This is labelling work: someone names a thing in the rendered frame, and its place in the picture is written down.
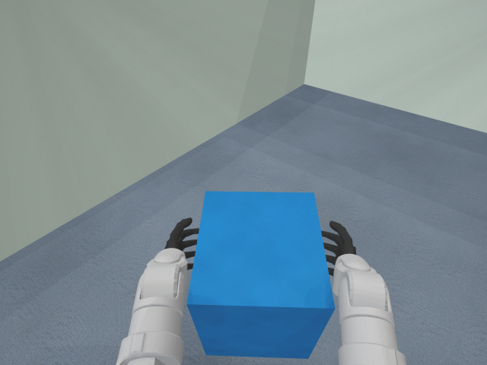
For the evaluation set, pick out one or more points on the left robot forearm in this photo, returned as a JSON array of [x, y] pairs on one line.
[[155, 328]]

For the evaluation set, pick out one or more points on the left robot hand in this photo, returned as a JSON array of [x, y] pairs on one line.
[[177, 236]]

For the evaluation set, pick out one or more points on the right robot hand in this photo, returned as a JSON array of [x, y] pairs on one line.
[[343, 240]]

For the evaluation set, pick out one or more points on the carton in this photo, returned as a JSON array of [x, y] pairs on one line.
[[260, 283]]

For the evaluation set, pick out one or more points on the right robot forearm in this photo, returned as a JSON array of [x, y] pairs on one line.
[[365, 315]]

